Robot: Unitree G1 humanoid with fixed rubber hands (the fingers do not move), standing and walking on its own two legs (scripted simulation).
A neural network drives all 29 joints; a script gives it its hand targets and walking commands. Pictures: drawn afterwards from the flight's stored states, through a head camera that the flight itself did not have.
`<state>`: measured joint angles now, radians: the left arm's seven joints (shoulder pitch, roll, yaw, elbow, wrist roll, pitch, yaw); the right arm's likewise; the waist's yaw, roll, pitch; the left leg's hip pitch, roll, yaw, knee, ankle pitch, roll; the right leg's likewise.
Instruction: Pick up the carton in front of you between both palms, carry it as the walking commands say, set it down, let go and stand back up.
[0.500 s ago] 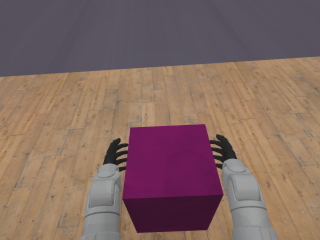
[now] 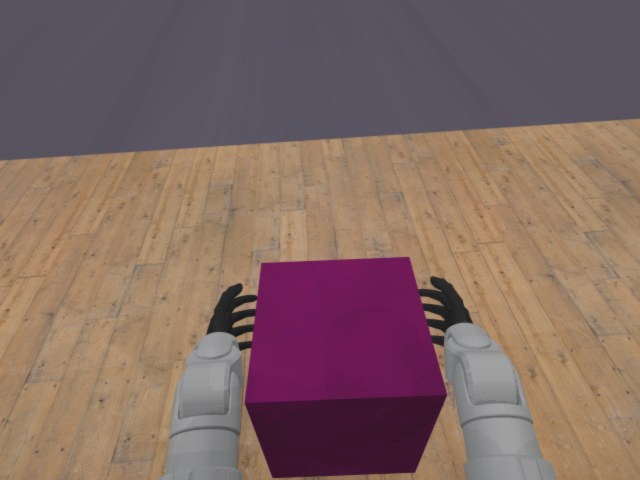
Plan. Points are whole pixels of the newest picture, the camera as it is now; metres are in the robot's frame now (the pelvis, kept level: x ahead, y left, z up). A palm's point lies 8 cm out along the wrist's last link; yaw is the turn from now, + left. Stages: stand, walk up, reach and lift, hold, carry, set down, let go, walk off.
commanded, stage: hold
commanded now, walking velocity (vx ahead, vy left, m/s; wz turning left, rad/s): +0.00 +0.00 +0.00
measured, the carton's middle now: (339, 369) +0.29 +0.00 -0.06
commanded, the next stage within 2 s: set down in 0.56 s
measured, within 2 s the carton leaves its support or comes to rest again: neither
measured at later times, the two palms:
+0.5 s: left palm (210, 353) +0.26 +0.16 +0.05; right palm (458, 349) +0.26 -0.14 +0.05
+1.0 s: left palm (226, 342) +0.32 +0.17 -0.03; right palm (432, 336) +0.32 -0.13 -0.03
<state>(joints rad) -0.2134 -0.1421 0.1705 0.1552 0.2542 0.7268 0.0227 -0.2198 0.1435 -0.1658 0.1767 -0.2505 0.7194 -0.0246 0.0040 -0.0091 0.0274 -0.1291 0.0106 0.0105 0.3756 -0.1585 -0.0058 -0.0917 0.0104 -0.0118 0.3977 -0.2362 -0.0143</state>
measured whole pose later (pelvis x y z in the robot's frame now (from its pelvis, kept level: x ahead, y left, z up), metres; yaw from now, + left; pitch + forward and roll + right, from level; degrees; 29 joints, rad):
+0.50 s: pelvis -0.03 +0.02 +0.00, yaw -1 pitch -9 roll +0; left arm -0.33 -0.17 0.28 0.31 0.33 0.73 -0.01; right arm -0.33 0.17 -0.29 0.35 -0.33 0.71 0.01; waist 0.01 -0.02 0.03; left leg -0.08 -0.02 -0.02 0.40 -0.16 0.01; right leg -0.05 0.02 0.05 0.42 -0.21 0.00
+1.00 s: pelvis -0.03 +0.01 -0.02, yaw -1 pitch +3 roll +0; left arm -0.56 -0.19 0.52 0.53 0.46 0.43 -0.05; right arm -0.56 0.22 -0.52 0.55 -0.46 0.41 0.03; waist 0.02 -0.02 0.11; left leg -0.43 -0.03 -0.04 0.60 -0.23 0.01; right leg -0.40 0.04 0.07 0.62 -0.28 0.00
